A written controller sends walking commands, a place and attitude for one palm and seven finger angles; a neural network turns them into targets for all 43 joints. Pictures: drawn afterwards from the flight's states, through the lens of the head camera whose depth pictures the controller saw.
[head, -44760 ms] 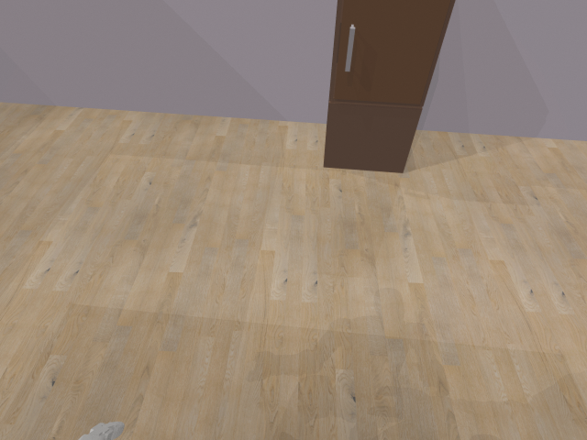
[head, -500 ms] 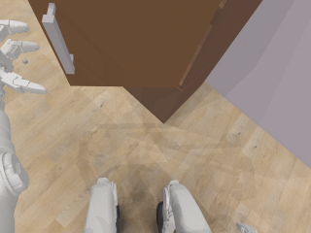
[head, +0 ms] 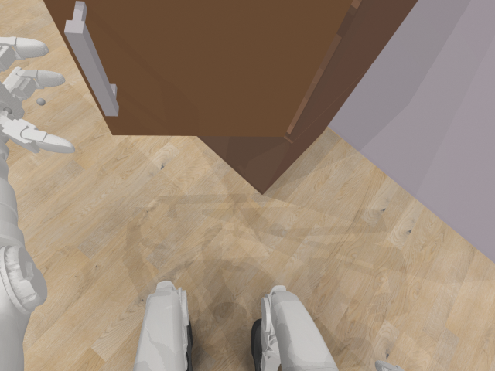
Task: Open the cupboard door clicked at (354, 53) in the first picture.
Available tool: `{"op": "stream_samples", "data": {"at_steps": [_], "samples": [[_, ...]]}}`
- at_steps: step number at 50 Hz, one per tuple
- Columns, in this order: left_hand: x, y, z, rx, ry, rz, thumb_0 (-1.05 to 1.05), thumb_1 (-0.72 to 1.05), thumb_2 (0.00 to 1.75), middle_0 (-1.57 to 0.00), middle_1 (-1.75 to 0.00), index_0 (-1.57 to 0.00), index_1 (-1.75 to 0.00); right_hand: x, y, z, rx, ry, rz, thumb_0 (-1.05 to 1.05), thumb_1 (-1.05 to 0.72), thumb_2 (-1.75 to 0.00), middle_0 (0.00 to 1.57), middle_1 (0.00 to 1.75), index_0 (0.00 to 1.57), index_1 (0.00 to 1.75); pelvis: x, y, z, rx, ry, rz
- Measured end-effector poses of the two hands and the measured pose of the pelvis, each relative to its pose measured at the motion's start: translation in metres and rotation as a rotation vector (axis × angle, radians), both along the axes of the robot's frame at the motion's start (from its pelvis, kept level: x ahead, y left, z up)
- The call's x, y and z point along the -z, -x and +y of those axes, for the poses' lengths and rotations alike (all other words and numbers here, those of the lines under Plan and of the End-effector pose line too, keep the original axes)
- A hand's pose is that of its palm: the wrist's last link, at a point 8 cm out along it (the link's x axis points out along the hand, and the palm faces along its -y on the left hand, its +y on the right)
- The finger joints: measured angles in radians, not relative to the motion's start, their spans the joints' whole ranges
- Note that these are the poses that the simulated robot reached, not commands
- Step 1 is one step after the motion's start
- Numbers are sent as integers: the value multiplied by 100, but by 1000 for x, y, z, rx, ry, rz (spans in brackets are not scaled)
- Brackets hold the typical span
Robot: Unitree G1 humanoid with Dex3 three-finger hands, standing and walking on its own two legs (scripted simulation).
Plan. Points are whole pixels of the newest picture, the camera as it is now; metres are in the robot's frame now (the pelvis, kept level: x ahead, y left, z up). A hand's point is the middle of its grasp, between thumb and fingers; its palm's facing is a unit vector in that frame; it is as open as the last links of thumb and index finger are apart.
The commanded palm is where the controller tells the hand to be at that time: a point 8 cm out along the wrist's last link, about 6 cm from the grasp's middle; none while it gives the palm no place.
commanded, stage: move the hooked fingers beside the handle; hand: left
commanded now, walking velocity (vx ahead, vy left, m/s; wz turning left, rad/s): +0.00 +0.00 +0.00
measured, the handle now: (98, 66) +0.55 +0.22 +0.05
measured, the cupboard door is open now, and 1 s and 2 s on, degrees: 47 47 47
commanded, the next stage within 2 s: slide the fingers in behind the handle in 0.12 s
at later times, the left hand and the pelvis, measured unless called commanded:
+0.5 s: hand (63, 100) +0.49 +0.26 +0.05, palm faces +0.03 -1.00 -0.01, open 14.0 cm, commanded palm +0.48 +0.28 +0.05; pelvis +0.00 +0.00 +0.00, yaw +1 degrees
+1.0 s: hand (90, 97) +0.50 +0.23 +0.05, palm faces +0.05 -1.00 -0.02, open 14.0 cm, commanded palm +0.48 +0.26 +0.05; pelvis +0.01 -0.01 +0.01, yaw +1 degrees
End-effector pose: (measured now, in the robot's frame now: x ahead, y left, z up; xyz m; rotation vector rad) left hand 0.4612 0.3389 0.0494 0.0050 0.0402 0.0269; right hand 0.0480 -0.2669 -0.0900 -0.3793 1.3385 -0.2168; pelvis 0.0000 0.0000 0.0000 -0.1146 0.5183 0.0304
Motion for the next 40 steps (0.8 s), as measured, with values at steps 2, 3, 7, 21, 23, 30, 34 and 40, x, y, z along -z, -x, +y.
{"op": "stream_samples", "data": {"at_steps": [2,3,7,21,23,30,34,40], "samples": [[0,-2,-4,-6,2,-12,-1,-51,30,-30,-120,-30,-120,-1,-2,-1,1,5,-11,0,-90,-89,21,30,21,30,0,0,0,1,0,-1],[0,-3,-5,-12,2,-21,-1,-51,30,-30,-120,-30,-120,-2,-3,-1,1,7,-17,0,-90,-89,21,30,21,30,0,0,0,2,0,-3],[-4,-5,-6,-35,-9,-40,-1,-50,30,-30,-120,-30,-120,-4,-4,-3,7,8,-36,0,-90,-89,21,30,21,30,0,0,0,6,-1,-6],[-5,1,-15,-7,-17,-25,-1,-51,30,-30,-120,-30,-120,0,-2,-3,-2,-11,-9,0,-90,-89,20,30,21,30,-3,0,-3,-2,-10,-10],[-4,0,-22,-2,-11,-24,-1,-51,30,-30,-120,-30,-120,0,-4,-4,-2,-9,-14,0,-90,-89,21,30,21,30,-3,0,-4,-4,-10,-11],[-1,-8,-39,-17,-15,-23,-1,-50,30,-30,-120,-30,-120,-1,-7,-7,8,-13,-43,0,-90,-89,20,30,21,30,-3,-1,-7,1,-15,-12],[-3,-10,-43,-30,-24,-23,-1,-50,30,-30,-120,-30,-120,1,-6,-7,14,-23,-41,0,-90,-89,20,30,21,30,-3,-1,-9,5,-19,-14],[-5,-11,-47,-28,-33,-22,-1,-50,30,-30,-120,-30,-120,4,-1,-7,23,-39,-20,0,-90,-89,20,30,21,30,-4,-3,-11,5,-24,-13]]}}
